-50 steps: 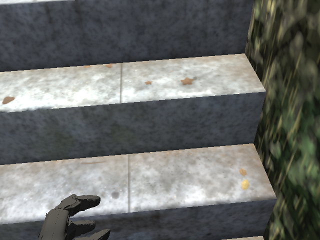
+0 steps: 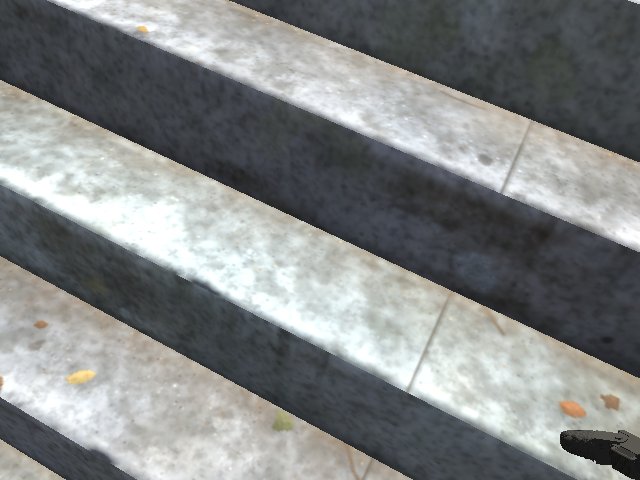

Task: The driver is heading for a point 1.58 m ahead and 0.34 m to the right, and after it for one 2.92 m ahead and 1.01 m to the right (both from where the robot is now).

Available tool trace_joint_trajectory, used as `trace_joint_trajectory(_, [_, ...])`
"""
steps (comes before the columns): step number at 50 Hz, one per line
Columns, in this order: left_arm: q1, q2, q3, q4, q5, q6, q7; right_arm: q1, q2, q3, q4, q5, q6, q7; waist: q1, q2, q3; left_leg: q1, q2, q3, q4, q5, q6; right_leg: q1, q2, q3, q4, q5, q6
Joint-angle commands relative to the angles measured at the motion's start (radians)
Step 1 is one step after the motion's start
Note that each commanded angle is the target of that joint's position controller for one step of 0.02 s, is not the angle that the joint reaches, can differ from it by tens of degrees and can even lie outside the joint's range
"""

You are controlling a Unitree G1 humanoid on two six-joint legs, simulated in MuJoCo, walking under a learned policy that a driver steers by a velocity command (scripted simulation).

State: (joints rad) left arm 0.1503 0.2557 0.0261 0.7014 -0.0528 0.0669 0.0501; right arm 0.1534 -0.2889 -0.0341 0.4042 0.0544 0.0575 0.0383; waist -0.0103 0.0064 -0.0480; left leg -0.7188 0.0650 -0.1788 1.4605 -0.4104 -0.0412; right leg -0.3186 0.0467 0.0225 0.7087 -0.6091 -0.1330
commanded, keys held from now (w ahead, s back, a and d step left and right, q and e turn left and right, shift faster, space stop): w+e+shift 0.44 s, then w+shift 0.10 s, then w+q+shift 0.46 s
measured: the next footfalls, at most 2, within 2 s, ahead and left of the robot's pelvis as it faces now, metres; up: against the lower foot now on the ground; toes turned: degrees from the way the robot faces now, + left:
left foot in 0.10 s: -0.04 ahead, +0.21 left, -0.23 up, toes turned -11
right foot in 0.38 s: -0.22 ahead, +0.06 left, -0.23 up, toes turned -30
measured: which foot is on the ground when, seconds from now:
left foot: up 0.00-0.08, down 0.10-0.78, up 0.80-1.00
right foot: down 0.00-0.08, up 0.10-0.36, down 0.38-0.50, up 0.52-0.76, down 0.78-1.00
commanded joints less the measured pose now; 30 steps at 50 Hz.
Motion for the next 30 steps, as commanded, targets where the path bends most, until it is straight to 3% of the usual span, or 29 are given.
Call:
trace_joint_trajectory(1, [-0.261, 0.064, 0.031, -0.232, 0.030, -0.064, 0.045, 0.120, -0.052, 0.010, -0.040, 0.033, 0.001, 0.003, -0.120, -0.013, 0.022, 0.147, 0.192, -0.053, -0.529, 0.200, 0.014, -0.251, -0.220, 0.452, 0.148, -0.143, -0.056])
trace_joint_trajectory(2, [-0.257, -0.011, 0.022, -0.270, 0.036, -0.076, 0.049, 0.150, -0.061, 0.001, 0.033, 0.005, -0.004, 0.008, -0.087, 0.070, -0.001, 0.400, 0.195, 0.015, -0.765, 0.591, 0.045, -0.407, -0.124, 0.295, 0.402, -0.125, 0.004])
trace_joint_trajectory(3, [-0.278, -0.053, 0.009, -0.314, 0.029, -0.103, 0.044, 0.175, -0.032, 0.005, 0.087, -0.043, 0.001, -0.002, -0.062, 0.147, 0.062, 0.469, 0.171, 0.082, -0.911, 0.725, 0.059, -0.507, -0.071, 0.184, 0.566, -0.137, 0.035])
trace_joint_trajectory(4, [-0.150, -0.056, 0.012, -0.290, 0.025, -0.115, 0.033, 0.157, -0.003, 0.011, 0.113, -0.066, -0.008, 0.006, -0.025, 0.282, 0.092, 0.510, 0.133, 0.128, -1.087, 0.698, 0.093, -0.501, 0.008, 0.091, 0.780, -0.185, 0.071])
trace_joint_trajectory(5, [-0.072, -0.079, 0.002, -0.253, 0.042, -0.102, 0.019, 0.170, 0.038, 0.031, 0.120, -0.084, -0.017, 0.009, -0.014, 0.336, 0.144, 0.523, 0.083, 0.234, -1.211, 0.667, 0.066, -0.556, 0.097, 0.015, 1.049, -0.235, 0.100])
trace_joint_trajectory(6, [-0.011, -0.121, 0.003, -0.247, 0.049, -0.093, -0.017, 0.109, 0.045, 0.052, 0.096, -0.096, -0.052, 0.014, 0.037, 0.369, 0.126, 0.479, 0.086, 0.206, -1.045, 0.731, 0.003, -0.628, 0.133, 0.068, 1.397, -0.249, 0.138])
trace_joint_trajectory(7, [0.114, -0.158, 0.005, -0.255, 0.016, -0.094, -0.041, 0.121, -0.130, 0.026, 0.127, -0.133, -0.079, 0.047, 0.157, 0.573, 0.045, 0.517, 0.184, 0.171, -0.754, 1.538, 0.006, -0.778, 0.215, -0.013, 1.876, -0.301, 0.249])
trace_joint_trajectory(8, [0.242, -0.103, 0.008, -0.243, -0.048, -0.078, -0.031, 0.065, -0.382, -0.043, 0.170, -0.173, -0.101, 0.068, 0.254, 0.774, -0.091, 0.437, 0.433, -0.111, -0.996, 1.111, 0.200, -0.867, 0.148, -0.123, 2.184, -0.139, 0.305])
trace_joint_trajectory(9, [0.151, -0.110, -0.010, -0.254, -0.103, -0.076, -0.006, -0.058, -0.377, -0.054, 0.077, -0.142, -0.110, 0.031, 0.177, 0.911, -0.008, 0.164, 0.536, -0.331, -1.252, 0.003, 0.261, -0.816, -0.025, 0.026, 2.166, 0.056, 0.302])
trace_joint_trajectory(10, [0.040, 0.025, 0.027, -0.230, -0.064, -0.043, 0.007, -0.148, -0.158, 0.002, 0.047, -0.100, -0.110, -0.014, 0.119, 0.606, 0.172, 0.040, 0.405, -0.221, -1.219, -0.265, 0.202, -0.777, -0.051, 0.003, 2.092, 0.273, 0.294])
trace_joint_trajectory(11, [0.061, 0.071, 0.039, -0.188, 0.013, -0.007, 0.013, -0.173, -0.089, 0.041, 0.056, -0.110, -0.117, -0.063, 0.119, 0.371, 0.149, 0.048, 0.363, -0.195, -1.184, -0.276, 0.194, -0.611, -0.042, -0.014, 1.859, 0.430, 0.263])
trace_joint_trajectory(12, [0.051, 0.080, 0.053, -0.196, 0.049, 0.004, 0.019, -0.187, -0.094, 0.059, 0.039, -0.126, -0.139, -0.112, 0.144, 0.303, 0.086, 0.087, 0.399, -0.174, -1.136, -0.305, 0.208, -0.484, -0.052, -0.029, 1.642, 0.483, 0.235])
trace_joint_trajectory(13, [0.069, 0.076, 0.059, -0.194, 0.065, 0.003, 0.012, -0.192, -0.113, 0.053, 0.048, -0.131, -0.156, -0.143, 0.176, 0.263, 0.048, 0.123, 0.392, -0.087, -1.087, -0.325, 0.174, -0.394, -0.081, -0.040, 1.355, 0.489, 0.183])
trace_joint_trajectory(15, [0.091, 0.029, 0.052, -0.152, 0.081, -0.014, -0.011, -0.189, -0.090, 0.042, 0.067, -0.126, -0.160, -0.144, 0.190, 0.156, 0.081, 0.125, 0.301, 0.158, -1.029, -0.301, 0.093, -0.213, -0.080, -0.191, 0.717, 0.491, 0.095])
trace_joint_trajectory(16, [0.089, 0.005, 0.053, -0.128, 0.092, -0.024, -0.019, -0.189, -0.056, 0.044, 0.053, -0.104, -0.160, -0.145, 0.167, 0.158, 0.129, 0.156, 0.291, 0.198, -1.011, -0.244, 0.084, -0.206, -0.111, -0.202, 0.528, 0.456, 0.064])
trace_joint_trajectory(17, [0.112, -0.023, 0.048, -0.104, 0.106, -0.034, -0.030, -0.191, -0.042, 0.044, 0.035, -0.076, -0.159, -0.143, 0.152, 0.200, 0.145, 0.217, 0.320, 0.213, -0.944, -0.029, 0.090, -0.198, -0.146, -0.187, 0.368, 0.414, 0.045])
trace_joint_trajectory(18, [0.158, -0.022, 0.046, -0.072, 0.124, -0.031, -0.041, -0.176, -0.015, 0.042, 0.007, -0.042, -0.152, -0.137, 0.117, 0.192, 0.131, 0.274, 0.326, 0.225, -0.846, 0.136, 0.089, -0.171, -0.172, -0.186, 0.179, 0.444, 0.018])
trace_joint_trajectory(19, [0.179, -0.018, 0.047, -0.034, 0.152, -0.033, -0.052, -0.128, 0.012, 0.042, -0.005, -0.016, -0.148, -0.121, 0.059, 0.064, 0.105, 0.327, 0.288, 0.268, -0.637, 0.231, 0.090, -0.135, -0.165, -0.212, -0.003, 0.584, 0.015])
trace_joint_trajectory(20, [0.249, -0.023, 0.044, 0.010, 0.147, -0.061, -0.066, -0.105, 0.031, 0.053, -0.014, -0.011, -0.140, -0.103, 0.059, -0.118, 0.067, 0.441, 0.154, 0.374, -0.317, 0.243, 0.075, -0.122, -0.129, -0.226, -0.227, 0.802, -0.029])
trace_joint_trajectory(21, [0.263, -0.017, 0.054, 0.053, 0.120, -0.107, -0.074, -0.182, 0.071, 0.077, -0.071, -0.060, -0.124, -0.089, 0.057, -0.329, 0.147, 0.387, -0.010, 0.507, -0.200, -0.026, 0.029, -0.132, -0.092, -0.136, -0.296, 1.281, -0.079])
trace_joint_trajectory(22, [0.212, -0.006, 0.054, 0.055, 0.084, -0.128, -0.077, -0.213, 0.062, 0.078, -0.114, -0.087, -0.132, -0.068, 0.013, -0.299, 0.150, 0.297, -0.056, 0.499, -0.342, -0.266, -0.029, -0.109, -0.097, -0.071, -0.165, 1.546, -0.104])
trace_joint_trajectory(23, [0.161, -0.007, 0.042, 0.060, 0.053, -0.109, -0.059, -0.176, 0.041, 0.062, -0.115, -0.085, -0.140, -0.065, -0.068, -0.206, 0.103, 0.434, -0.001, 0.352, -0.541, -0.382, -0.010, -0.250, -0.109, -0.031, -0.014, 1.354, -0.048])
trace_joint_trajectory(24, [0.020, 0.067, 0.053, 0.012, 0.034, -0.113, -0.043, 0.069, 0.015, 0.027, -0.029, -0.086, -0.125, -0.074, -0.228, -0.120, -0.031, 0.650, 0.056, 0.271, -0.802, -0.122, 0.062, -0.301, -0.111, -0.028, 0.213, 1.172, -0.006])
trace_joint_trajectory(25, [-0.006, 0.049, 0.046, -0.053, 0.032, -0.127, -0.031, 0.117, -0.021, 0.015, 0.075, -0.121, -0.128, -0.072, -0.213, 0.190, -0.193, 0.924, 0.149, 0.157, -0.763, 0.342, 0.195, -0.523, -0.068, -0.066, 0.569, 0.544, 0.089])
trace_joint_trajectory(26, [0.007, 0.051, 0.038, -0.121, 0.024, -0.123, -0.003, -0.051, -0.019, 0.002, 0.052, -0.118, -0.152, -0.083, -0.123, 0.345, -0.306, 0.712, 0.334, -0.065, -0.667, 0.392, 0.268, -0.519, -0.176, 0.077, 0.998, 0.271, 0.135])
trace_joint_trajectory(27, [-0.093, 0.045, 0.030, -0.159, 0.015, -0.114, 0.014, -0.105, 0.088, 0.039, 0.016, -0.102, -0.168, -0.088, -0.118, 0.239, -0.253, 0.567, 0.372, -0.123, -0.690, 0.281, 0.269, -0.625, -0.220, 0.177, 1.233, 0.089, 0.155])
trace_joint_trajectory(28, [-0.017, -0.016, 0.003, -0.202, 0.044, -0.100, 0.011, -0.161, 0.090, 0.048, 0.045, -0.085, -0.181, -0.089, -0.004, 0.169, -0.184, 0.483, 0.382, -0.123, -0.701, 0.197, 0.232, -0.710, -0.217, 0.200, 1.304, 0.037, 0.143])
trace_joint_trajectory(29, [0.064, -0.058, -0.026, -0.206, 0.084, -0.085, 0.001, -0.204, 0.080, 0.048, 0.048, -0.071, -0.186, -0.096, 0.071, 0.095, -0.139, 0.359, 0.384, -0.147, -0.726, 0.071, 0.198, -0.707, -0.205, 0.200, 1.289, 0.086, 0.128])
trace_joint_trajectory(30, [0.127, -0.075, -0.038, -0.203, 0.094, -0.068, -0.008, -0.261, 0.032, 0.040, 0.051, -0.081, -0.186, -0.105, 0.142, 0.049, -0.095, 0.195, 0.397, -0.140, -0.775, -0.069, 0.182, -0.645, -0.181, 0.145, 1.319, 0.203, 0.131])
Velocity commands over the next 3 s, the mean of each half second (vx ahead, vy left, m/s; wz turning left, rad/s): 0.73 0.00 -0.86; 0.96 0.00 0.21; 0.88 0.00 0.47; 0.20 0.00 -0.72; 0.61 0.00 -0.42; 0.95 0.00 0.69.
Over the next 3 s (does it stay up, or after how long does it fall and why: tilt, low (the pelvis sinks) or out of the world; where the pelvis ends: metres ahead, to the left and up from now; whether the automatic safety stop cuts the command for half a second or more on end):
stays up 0.04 0.28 -0.17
